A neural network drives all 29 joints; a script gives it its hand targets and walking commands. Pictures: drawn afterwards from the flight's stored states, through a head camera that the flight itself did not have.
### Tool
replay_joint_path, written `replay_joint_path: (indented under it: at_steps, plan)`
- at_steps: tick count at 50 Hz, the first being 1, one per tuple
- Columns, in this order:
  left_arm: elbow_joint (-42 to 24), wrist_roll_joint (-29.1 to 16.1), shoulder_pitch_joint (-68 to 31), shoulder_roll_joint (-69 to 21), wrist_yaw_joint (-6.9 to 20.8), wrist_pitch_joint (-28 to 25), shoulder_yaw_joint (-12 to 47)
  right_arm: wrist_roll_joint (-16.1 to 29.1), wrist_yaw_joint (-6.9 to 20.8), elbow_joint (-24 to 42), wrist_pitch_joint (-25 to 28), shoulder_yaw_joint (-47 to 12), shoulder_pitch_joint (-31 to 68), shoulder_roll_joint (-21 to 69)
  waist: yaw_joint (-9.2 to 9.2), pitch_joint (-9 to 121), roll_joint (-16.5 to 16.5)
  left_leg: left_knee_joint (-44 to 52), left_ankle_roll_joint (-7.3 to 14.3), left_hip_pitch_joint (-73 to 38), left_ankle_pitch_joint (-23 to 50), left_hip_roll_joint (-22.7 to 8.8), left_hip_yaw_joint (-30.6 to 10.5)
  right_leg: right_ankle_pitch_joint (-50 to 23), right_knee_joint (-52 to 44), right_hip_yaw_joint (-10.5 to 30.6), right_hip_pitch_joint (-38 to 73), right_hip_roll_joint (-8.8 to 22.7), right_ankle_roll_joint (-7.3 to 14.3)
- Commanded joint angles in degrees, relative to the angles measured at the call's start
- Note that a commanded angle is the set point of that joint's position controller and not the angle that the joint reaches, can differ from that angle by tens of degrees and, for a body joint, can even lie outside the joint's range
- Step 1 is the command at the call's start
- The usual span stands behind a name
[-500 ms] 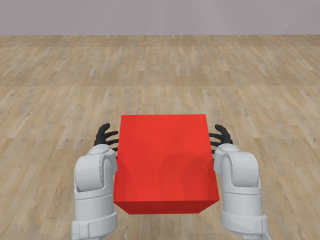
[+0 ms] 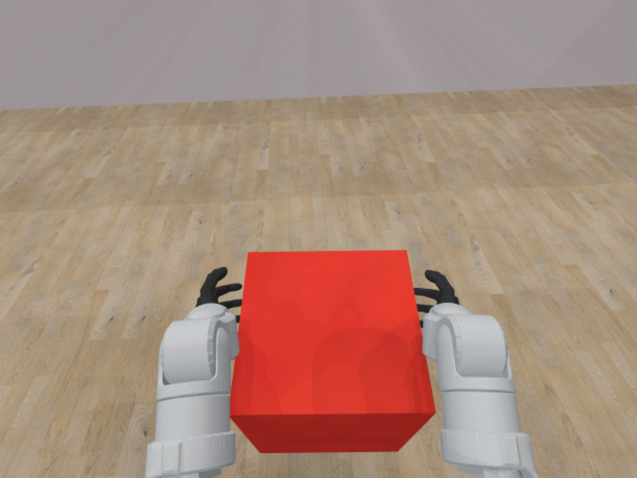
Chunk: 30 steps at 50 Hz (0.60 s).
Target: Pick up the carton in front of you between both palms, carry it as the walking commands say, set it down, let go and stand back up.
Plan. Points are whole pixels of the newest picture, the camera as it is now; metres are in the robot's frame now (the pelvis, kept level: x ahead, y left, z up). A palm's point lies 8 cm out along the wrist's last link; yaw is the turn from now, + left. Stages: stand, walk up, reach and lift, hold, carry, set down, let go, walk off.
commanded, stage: carry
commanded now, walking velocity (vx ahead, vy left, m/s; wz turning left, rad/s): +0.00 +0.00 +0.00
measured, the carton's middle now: (328, 358) +0.30 +0.00 -0.02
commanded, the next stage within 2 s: hold in 0.94 s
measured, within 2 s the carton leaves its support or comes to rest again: neither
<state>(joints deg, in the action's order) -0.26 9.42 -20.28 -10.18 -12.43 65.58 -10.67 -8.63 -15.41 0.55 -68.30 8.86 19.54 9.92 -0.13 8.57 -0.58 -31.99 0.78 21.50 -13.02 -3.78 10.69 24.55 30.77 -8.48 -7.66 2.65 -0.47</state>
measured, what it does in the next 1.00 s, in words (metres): shifts its weight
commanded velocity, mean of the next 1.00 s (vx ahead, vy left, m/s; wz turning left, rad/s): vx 0.00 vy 0.00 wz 0.00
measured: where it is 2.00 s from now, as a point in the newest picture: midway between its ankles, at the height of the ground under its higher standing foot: outside the picture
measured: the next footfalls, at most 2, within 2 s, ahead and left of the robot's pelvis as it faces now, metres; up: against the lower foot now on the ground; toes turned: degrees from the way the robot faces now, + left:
none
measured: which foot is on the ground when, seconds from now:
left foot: down 0.00-1.00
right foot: down 0.00-1.00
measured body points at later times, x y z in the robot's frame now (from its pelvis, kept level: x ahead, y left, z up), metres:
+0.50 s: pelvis -0.05 +0.00 +0.00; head -0.09 +0.00 +0.45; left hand +0.26 +0.16 +0.03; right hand +0.25 -0.14 +0.03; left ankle +0.03 +0.12 -0.73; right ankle -0.12 -0.08 -0.73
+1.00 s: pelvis -0.07 +0.00 +0.00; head -0.10 +0.01 +0.45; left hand +0.24 +0.15 +0.04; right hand +0.23 -0.15 +0.03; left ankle +0.03 +0.12 -0.73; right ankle -0.12 -0.09 -0.73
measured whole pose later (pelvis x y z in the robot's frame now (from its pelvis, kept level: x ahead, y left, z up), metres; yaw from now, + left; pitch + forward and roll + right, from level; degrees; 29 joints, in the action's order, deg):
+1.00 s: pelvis -0.07 +0.00 +0.00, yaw -1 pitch +0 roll +0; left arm 15.6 16.6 -16.7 -9.2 -1.2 40.6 -13.8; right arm -16.5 -2.1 -16.9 -42.2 12.4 16.8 9.2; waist 0.4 4.7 -0.6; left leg -28.7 1.5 21.9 -5.8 -4.3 9.4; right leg 21.7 32.6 -9.5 -10.4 1.9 1.5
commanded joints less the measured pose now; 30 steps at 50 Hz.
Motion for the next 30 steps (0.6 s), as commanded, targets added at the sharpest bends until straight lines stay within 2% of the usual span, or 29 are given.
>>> replay_joint_path:
  at_steps: [1, 7, 11, 15, 20, 25, 30]
  plan:
    - [7.3, -23.6, -25.8, -61.3, 25.6, -2.8, 37.9, 24.0, 27.6, -2.8, 5.9, -38.2, 31.1, 61.4, 0.61, 15.2, -0.9, -2.2, 1.6, -11.7, 31.7, -4.5, -4.0, -46.6, -0.9, 3.1, 2.2, 7.0, -1.2]
    - [6.7, -22.7, -25.9, -61.3, 26.5, -9.3, 38.0, 23.2, 28.1, -1.1, 12.6, -38.4, 32.3, 61.3, 0.42, 14.3, -1.3, -2.0, 1.6, -11.1, 25.1, -4.9, -4.1, -40.0, -1.3, 2.4, 1.6, 7.3, -0.2]
    - [8.2, -20.3, -22.8, -59.4, 26.6, -13.0, 36.9, 21.4, 28.4, -2.9, 16.1, -37.6, 30.0, 59.4, 0.36, 14.4, -0.6, -0.4, 2.0, -12.4, 24.1, -5.6, -5.0, -28.5, -1.7, 2.2, -0.7, 6.3, 0.8]
    - [12.2, -16.4, -21.3, -57.7, 26.9, -17.8, 34.0, 17.3, 29.0, -7.3, 20.9, -33.7, 27.7, 57.4, 0.26, 12.9, 0.5, 1.4, 1.9, -11.7, 20.3, -5.9, -5.8, -19.6, -3.2, 2.8, -2.4, 5.9, 1.2]
    - [18.3, -10.7, -22.7, -56.5, 27.2, -24.6, 28.8, 11.3, 29.5, -13.3, 27.7, -28.1, 29.5, 56.3, 0.2, 9.6, 1.1, 4.0, 1.5, -10.3, 13.2, -6.0, -6.3, -10.4, -5.7, 3.9, -5.7, 6.0, 1.7]
    - [22.2, -5.3, -25.7, -53.0, 26.6, -29.2, 23.0, 5.8, 28.9, -18.2, 32.3, -22.8, 31.3, 53.2, 0.14, 8.2, 0.8, 5.7, 1.3, -9.3, 8.2, -5.8, -7.0, -5.8, -7.4, 4.7, -7.8, 6.4, 2.3]
    - [22.7, -4.5, -26.3, -53.3, 26.5, -30.8, 22.4, 5.4, 28.7, -18.7, 33.9, -22.6, 31.8, 53.5, 0.15, 9.6, 0.9, 5.6, 1.2, -10.4, 9.2, -5.7, -7.2, -7.0, -7.1, 4.9, -7.8, 6.3, 2.6]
